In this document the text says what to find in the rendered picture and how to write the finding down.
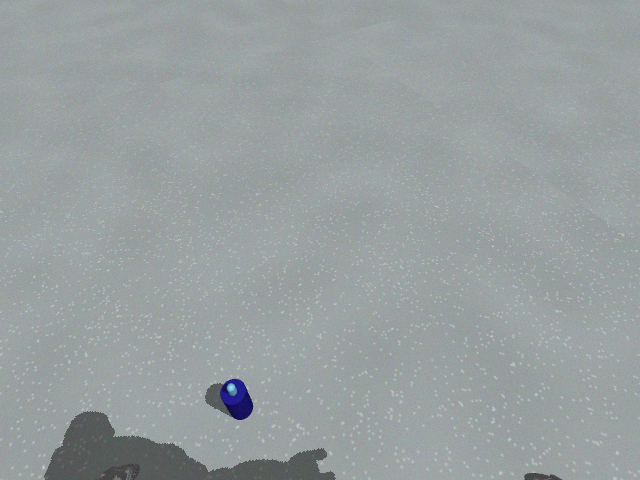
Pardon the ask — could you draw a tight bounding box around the bottle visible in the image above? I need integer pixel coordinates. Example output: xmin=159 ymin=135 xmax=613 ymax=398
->
xmin=220 ymin=379 xmax=253 ymax=420

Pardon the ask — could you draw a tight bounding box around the left robot hand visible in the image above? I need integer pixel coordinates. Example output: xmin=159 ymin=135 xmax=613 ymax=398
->
xmin=95 ymin=464 xmax=140 ymax=480

